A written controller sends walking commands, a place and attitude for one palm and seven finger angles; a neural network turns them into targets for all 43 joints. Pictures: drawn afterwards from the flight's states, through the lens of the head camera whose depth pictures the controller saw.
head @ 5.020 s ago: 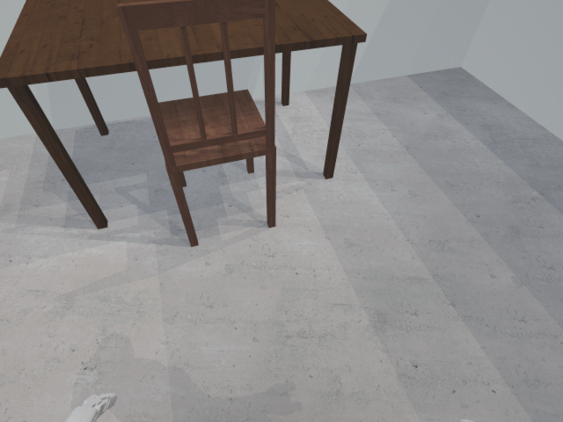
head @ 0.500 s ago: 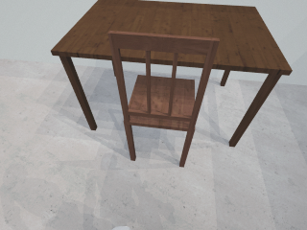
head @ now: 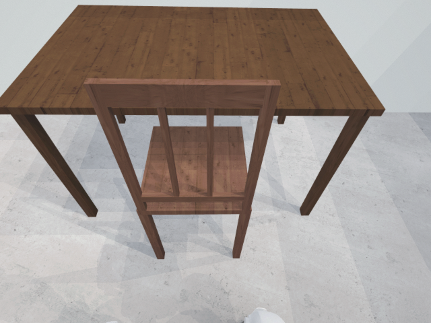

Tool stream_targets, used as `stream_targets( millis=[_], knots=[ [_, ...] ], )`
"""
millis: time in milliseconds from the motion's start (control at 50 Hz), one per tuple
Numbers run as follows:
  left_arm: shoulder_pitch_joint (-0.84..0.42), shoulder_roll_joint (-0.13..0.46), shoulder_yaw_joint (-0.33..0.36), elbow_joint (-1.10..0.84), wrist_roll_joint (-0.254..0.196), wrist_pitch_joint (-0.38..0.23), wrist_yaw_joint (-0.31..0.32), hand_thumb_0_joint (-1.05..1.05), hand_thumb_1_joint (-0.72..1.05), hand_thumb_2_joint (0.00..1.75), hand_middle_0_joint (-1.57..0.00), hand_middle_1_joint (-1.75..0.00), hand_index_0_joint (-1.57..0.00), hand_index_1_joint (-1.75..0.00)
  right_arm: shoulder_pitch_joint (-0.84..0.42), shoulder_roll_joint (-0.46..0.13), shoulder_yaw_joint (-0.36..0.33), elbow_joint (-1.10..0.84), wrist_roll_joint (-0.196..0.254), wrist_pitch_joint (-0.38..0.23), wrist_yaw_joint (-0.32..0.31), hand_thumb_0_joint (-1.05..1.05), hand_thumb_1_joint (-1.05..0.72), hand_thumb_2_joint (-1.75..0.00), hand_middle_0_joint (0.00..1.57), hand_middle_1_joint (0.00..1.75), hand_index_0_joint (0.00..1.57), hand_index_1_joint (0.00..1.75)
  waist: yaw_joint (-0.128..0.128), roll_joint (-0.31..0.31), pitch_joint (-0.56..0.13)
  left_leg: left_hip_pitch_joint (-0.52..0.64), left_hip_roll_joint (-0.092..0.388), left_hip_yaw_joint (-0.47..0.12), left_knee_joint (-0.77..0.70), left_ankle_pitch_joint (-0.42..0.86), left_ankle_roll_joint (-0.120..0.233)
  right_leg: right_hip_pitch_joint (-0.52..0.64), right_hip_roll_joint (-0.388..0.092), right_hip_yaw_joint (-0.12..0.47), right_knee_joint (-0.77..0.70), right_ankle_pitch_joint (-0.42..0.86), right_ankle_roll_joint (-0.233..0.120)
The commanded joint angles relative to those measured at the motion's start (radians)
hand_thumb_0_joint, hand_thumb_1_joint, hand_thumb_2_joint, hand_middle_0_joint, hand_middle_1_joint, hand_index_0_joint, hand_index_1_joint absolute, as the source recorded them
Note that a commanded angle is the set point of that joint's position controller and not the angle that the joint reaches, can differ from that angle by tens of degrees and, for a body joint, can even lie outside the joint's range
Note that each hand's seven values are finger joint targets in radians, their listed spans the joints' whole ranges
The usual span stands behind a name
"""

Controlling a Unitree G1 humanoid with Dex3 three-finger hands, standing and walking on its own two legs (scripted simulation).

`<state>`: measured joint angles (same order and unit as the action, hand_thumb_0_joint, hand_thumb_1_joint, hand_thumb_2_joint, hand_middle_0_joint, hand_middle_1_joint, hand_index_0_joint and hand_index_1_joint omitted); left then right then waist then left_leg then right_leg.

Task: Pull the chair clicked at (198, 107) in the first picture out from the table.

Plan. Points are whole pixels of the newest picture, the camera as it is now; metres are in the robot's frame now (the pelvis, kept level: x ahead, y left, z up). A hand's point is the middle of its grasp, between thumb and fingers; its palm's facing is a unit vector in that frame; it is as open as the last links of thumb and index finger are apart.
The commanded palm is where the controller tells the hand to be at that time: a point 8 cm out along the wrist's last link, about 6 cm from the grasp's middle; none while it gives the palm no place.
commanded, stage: come to a stop and stand still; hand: left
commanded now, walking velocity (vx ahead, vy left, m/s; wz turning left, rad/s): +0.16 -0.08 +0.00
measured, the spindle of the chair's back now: (170, 158) +0.51 +0.13 -0.04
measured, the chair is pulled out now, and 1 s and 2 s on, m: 0.00 0.00 0.00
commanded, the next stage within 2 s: look again from close up in 1.44 s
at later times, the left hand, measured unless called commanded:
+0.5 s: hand out of the picture +0.09 +0.19 -0.16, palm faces +0.06 -0.97 -0.25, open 7.3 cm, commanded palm none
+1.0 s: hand out of the picture -0.04 +0.21 -0.16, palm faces +0.01 -0.98 -0.22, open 7.3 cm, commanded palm none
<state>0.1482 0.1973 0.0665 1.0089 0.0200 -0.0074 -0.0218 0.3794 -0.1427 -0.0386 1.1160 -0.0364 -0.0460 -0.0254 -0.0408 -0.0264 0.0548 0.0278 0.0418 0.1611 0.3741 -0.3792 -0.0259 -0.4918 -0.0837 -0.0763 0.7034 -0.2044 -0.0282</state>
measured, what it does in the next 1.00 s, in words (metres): steps on the spot: right foot, then left foot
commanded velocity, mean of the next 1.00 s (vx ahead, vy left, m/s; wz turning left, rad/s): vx -0.08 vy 0.05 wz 0.00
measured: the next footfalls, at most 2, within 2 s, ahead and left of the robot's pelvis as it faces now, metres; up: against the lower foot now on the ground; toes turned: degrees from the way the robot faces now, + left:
right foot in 0.04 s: +0.15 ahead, -0.12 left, +0.00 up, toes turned -6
left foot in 0.58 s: +0.03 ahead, +0.14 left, +0.00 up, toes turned +0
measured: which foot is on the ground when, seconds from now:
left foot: down 0.00-0.06, up 0.08-0.56, down 0.58-1.00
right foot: up 0.00-0.02, down 0.04-0.60, up 0.62-0.90, down 0.92-1.00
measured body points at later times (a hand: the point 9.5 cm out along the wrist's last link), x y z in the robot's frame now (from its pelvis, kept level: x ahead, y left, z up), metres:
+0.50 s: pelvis +0.03 -0.01 +0.00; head +0.06 -0.02 +0.45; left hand +0.09 +0.24 -0.14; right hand +0.12 -0.24 -0.15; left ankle +0.02 +0.13 -0.70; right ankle +0.12 -0.12 -0.73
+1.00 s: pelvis -0.02 +0.04 +0.01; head -0.01 +0.01 +0.46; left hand -0.03 +0.26 -0.14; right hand -0.01 -0.19 -0.16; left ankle +0.01 +0.13 -0.73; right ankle -0.06 -0.06 -0.73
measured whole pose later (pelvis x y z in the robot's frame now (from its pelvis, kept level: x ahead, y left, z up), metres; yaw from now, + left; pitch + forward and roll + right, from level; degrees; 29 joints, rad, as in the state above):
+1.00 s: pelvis -0.02 +0.04 +0.01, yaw -2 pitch -1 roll +1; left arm 0.31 0.12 0.00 1.15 0.01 0.01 0.04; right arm 0.25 -0.17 -0.02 1.10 0.00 0.02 -0.04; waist 0.00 0.04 0.03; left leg -0.20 -0.03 0.06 0.40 -0.18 0.04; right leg -0.11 0.01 -0.02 0.43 -0.30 -0.03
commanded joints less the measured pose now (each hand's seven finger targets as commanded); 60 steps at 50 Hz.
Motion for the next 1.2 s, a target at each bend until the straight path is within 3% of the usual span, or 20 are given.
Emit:
stream_targets(
  millis=[0, 20, 40, 60, 80, 140, 180, 340, 480, 520, 560, 580, 600, 660, 800, 880, 920, 960, 1060, 1180],
  knots=[
    [0.262, 0.072, 0.014, 0.033, 0.006, -0.034, 0.010, 0.00, 0.90, 0.90, -0.20, -0.30, -0.20, -0.30, -0.010, -0.162, -0.026, -0.044, 0.013, -0.011, 0.000, 0.00, -0.90, -0.90, 0.20, 0.30, 0.20, 0.30, 0.130, 0.050, -0.056, -0.194, 0.163, -0.058, 0.235, 0.628, 0.104, 0.405, 0.065, -0.042, -0.201, 0.129, -0.030],
    [0.354, 0.155, 0.033, 0.062, 0.013, -0.051, 0.020, 0.00, 0.90, 0.90, -0.20, -0.30, -0.20, -0.30, 0.033, -0.116, -0.021, -0.050, 0.024, -0.012, 0.008, 0.00, -0.90, -0.90, 0.20, 0.30, 0.20, 0.30, 0.155, -0.141, -0.177, -0.363, 0.065, -0.005, 0.510, 0.347, 0.059, 0.615, -0.117, 0.188, -0.226, 0.309, -0.096],
    [0.380, 0.227, 0.043, 0.064, -0.002, -0.050, 0.025, 0.00, 0.90, 0.90, -0.20, -0.30, -0.20, -0.30, 0.086, -0.077, -0.013, -0.066, 0.034, -0.006, 0.002, 0.00, -0.90, -0.90, 0.20, 0.30, 0.20, 0.30, 0.122, -0.288, -0.267, -0.467, -0.045, -0.044, 0.778, -0.225, 0.033, 0.674, -0.319, 0.460, -0.323, 0.545, -0.206],
    [0.324, 0.212, 0.030, 0.036, -0.014, -0.044, 0.035, 0.00, 0.90, 0.90, -0.20, -0.30, -0.20, -0.30, 0.067, -0.094, -0.012, -0.071, 0.038, 0.009, -0.010, 0.00, -0.90, -0.90, 0.20, 0.30, 0.20, 0.30, 0.115, -0.142, -0.237, -0.449, -0.013, -0.162, 0.847, -0.253, 0.044, 0.571, -0.341, 0.440, -0.357, 0.604, -0.247],
    [0.232, 0.170, 0.021, 0.030, -0.010, -0.046, 0.039, 0.00, 0.90, 0.90, -0.20, -0.30, -0.20, -0.30, 0.041, -0.063, -0.011, -0.055, 0.037, 0.013, -0.008, 0.00, -0.90, -0.90, 0.20, 0.30, 0.20, 0.30, 0.088, -0.161, -0.205, -0.444, 0.011, -0.175, 0.854, -0.196, 0.035, 0.504, -0.306, 0.376, -0.348, 0.698, -0.226],
    [0.074, 0.100, -0.011, -0.012, -0.006, -0.040, 0.058, 0.00, 0.90, 0.90, -0.20, -0.30, -0.20, -0.30, 0.031, -0.042, 0.000, -0.030, 0.038, 0.046, -0.013, 0.00, -0.90, -0.90, 0.20, 0.30, 0.20, 0.30, 0.018, 0.000, -0.117, -0.358, 0.032, -0.187, 0.727, -0.095, 0.001, 0.292, -0.240, 0.184, -0.340, 0.824, -0.171],
    [0.056, 0.109, -0.006, -0.027, 0.000, -0.027, 0.067, 0.00, 0.90, 0.90, -0.20, -0.30, -0.20, -0.30, 0.033, -0.032, -0.005, -0.029, 0.042, 0.077, -0.010, 0.00, -0.90, -0.90, 0.20, 0.30, 0.20, 0.30, 0.015, -0.017, -0.115, -0.335, 0.018, -0.168, 0.654, -0.078, -0.014, 0.230, -0.227, 0.136, -0.339, 0.758, -0.165],
    [0.090, 0.141, 0.018, -0.039, 0.007, 0.003, 0.080, 0.00, 0.90, 0.90, -0.20, -0.30, -0.20, -0.30, -0.098, -0.093, -0.035, -0.114, 0.022, 0.113, 0.008, 0.00, -0.90, -0.90, 0.20, 0.30, 0.20, 0.30, 0.060, -0.123, -0.118, -0.461, -0.016, -0.193, 0.677, -0.051, -0.043, 0.303, -0.254, 0.210, -0.361, 0.560, -0.190],
    [0.084, 0.168, 0.025, -0.054, 0.019, 0.023, 0.068, 0.00, 0.90, 0.90, -0.20, -0.30, -0.20, -0.30, -0.107, -0.071, -0.022, -0.139, 0.030, 0.081, 0.017, 0.00, -0.90, -0.90, 0.20, 0.30, 0.20, 0.30, 0.061, -0.168, -0.119, -0.254, -0.047, -0.121, 0.237, 0.011, -0.011, 0.234, -0.178, 0.227, -0.386, 0.085, -0.130],
    [0.071, 0.141, 0.019, -0.049, 0.007, 0.032, 0.066, 0.00, 0.90, 0.90, -0.20, -0.30, -0.20, -0.30, -0.036, -0.077, -0.014, -0.114, 0.030, 0.065, 0.012, 0.00, -0.90, -0.90, 0.20, 0.30, 0.20, 0.30, 0.027, -0.093, -0.112, -0.101, -0.035, -0.125, 0.006, 0.145, 0.000, 0.136, -0.118, 0.188, -0.324, -0.103, -0.058],
    [0.109, 0.045, 0.000, -0.058, -0.007, 0.043, 0.059, 0.00, 0.90, 0.90, -0.20, -0.30, -0.20, -0.30, -0.095, -0.185, -0.028, -0.157, 0.017, 0.057, 0.008, 0.00, -0.90, -0.90, 0.20, 0.30, 0.20, 0.30, 0.050, 0.302, -0.036, -0.268, 0.236, -0.442, -0.201, 0.064, 0.079, 0.066, 0.055, 0.040, -0.071, -0.256, 0.034],
    [0.089, 0.052, 0.000, -0.056, -0.002, 0.047, 0.061, 0.00, 0.90, 0.90, -0.20, -0.30, -0.20, -0.30, -0.171, -0.195, -0.018, -0.184, 0.010, 0.063, 0.003, 0.00, -0.90, -0.90, 0.20, 0.30, 0.20, 0.30, 0.062, 0.292, 0.027, -0.443, 0.271, -0.468, -0.238, 0.042, 0.144, 0.124, 0.065, 0.070, 0.042, -0.264, 0.035],
    [0.085, 0.066, 0.005, -0.034, 0.006, 0.058, 0.062, 0.00, 0.90, 0.90, -0.20, -0.30, -0.20, -0.30, -0.217, -0.165, -0.010, -0.185, 0.011, 0.057, -0.007, 0.00, -0.90, -0.90, 0.20, 0.30, 0.20, 0.30, 0.069, 0.288, 0.046, -0.487, 0.228, -0.420, -0.258, 0.054, 0.144, 0.158, 0.055, 0.116, 0.112, -0.238, 0.033],
    [0.165, 0.058, 0.006, 0.009, 0.007, 0.053, 0.053, 0.00, 0.90, 0.90, -0.20, -0.30, -0.20, -0.30, -0.231, -0.139, 0.003, -0.178, 0.019, 0.053, -0.018, 0.00, -0.90, -0.90, 0.20, 0.30, 0.20, 0.30, 0.100, 0.154, 0.028, -0.377, 0.163, -0.310, -0.168, 0.244, 0.157, 0.119, 0.076, 0.116, 0.241, -0.173, 0.033],
    [0.151, 0.024, -0.030, 0.036, -0.006, 0.034, 0.059, 0.00, 0.90, 0.90, -0.20, -0.30, -0.20, -0.30, -0.084, -0.139, 0.002, -0.104, 0.021, 0.048, -0.025, 0.00, -0.90, -0.90, 0.20, 0.30, 0.20, 0.30, 0.033, 0.162, -0.045, -0.106, 0.185, -0.352, -0.105, 0.490, 0.199, 0.171, 0.050, 0.072, -0.067, -0.255, 0.046],
    [0.249, 0.037, -0.038, 0.104, -0.006, 0.011, 0.069, 0.00, 0.90, 0.90, -0.20, -0.30, -0.20, -0.30, -0.086, -0.104, 0.010, -0.077, 0.039, 0.043, -0.018, 0.00, -0.90, -0.90, 0.20, 0.30, 0.20, 0.30, 0.057, 0.041, -0.078, -0.199, 0.092, -0.297, -0.018, 0.359, 0.103, 0.405, 0.003, 0.136, -0.404, 0.070, 0.022],
    [0.221, 0.054, -0.046, 0.111, -0.008, -0.002, 0.069, 0.00, 0.90, 0.90, -0.20, -0.30, -0.20, -0.30, -0.090, -0.076, 0.020, -0.071, 0.042, 0.038, -0.014, 0.00, -0.90, -0.90, 0.20, 0.30, 0.20, 0.30, 0.035, -0.015, -0.044, -0.185, 0.034, -0.240, -0.029, 0.292, 0.051, 0.343, -0.073, 0.194, -0.393, 0.165, -0.016],
    [0.202, 0.037, -0.048, 0.118, -0.010, -0.014, 0.069, 0.00, 0.90, 0.90, -0.20, -0.30, -0.20, -0.30, -0.078, -0.076, 0.023, -0.046, 0.035, 0.043, -0.013, 0.00, -0.90, -0.90, 0.20, 0.30, 0.20, 0.30, 0.028, -0.140, -0.054, -0.141, 0.040, -0.223, -0.016, 0.337, 0.048, 0.329, -0.048, 0.180, -0.382, 0.229, -0.021],
    [0.203, 0.025, -0.053, 0.121, -0.012, -0.004, 0.068, 0.00, 0.90, 0.90, -0.20, -0.30, -0.20, -0.30, -0.064, -0.084, 0.030, -0.003, 0.035, 0.052, -0.010, 0.00, -0.90, -0.90, 0.20, 0.30, 0.20, 0.30, 0.037, -0.044, 0.069, -0.159, 0.037, -0.224, -0.069, 0.203, 0.047, 0.229, -0.024, 0.177, -0.450, -0.089, -0.015],
    [0.228, 0.018, -0.048, 0.119, -0.011, 0.002, 0.066, 0.00, 0.90, 0.90, -0.20, -0.30, -0.20, -0.30, -0.028, -0.057, 0.030, 0.012, 0.027, 0.060, -0.011, 0.00, -0.90, -0.90, 0.20, 0.30, 0.20, 0.30, 0.038, 0.013, 0.106, -0.194, 0.018, -0.217, -0.058, 0.138, 0.041, 0.177, -0.021, 0.199, -0.479, -0.221, -0.022]
  ],
)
